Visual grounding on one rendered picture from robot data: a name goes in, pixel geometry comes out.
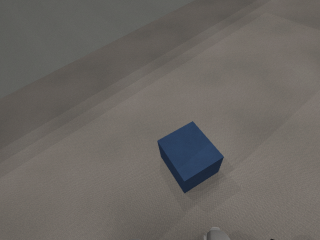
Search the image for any right robot shin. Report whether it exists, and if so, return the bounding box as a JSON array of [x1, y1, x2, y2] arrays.
[[209, 227, 220, 231]]

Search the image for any robot right thigh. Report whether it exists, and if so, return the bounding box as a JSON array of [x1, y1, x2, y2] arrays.
[[203, 230, 230, 240]]

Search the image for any carton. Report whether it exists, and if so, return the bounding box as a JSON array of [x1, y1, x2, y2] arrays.
[[157, 121, 224, 193]]

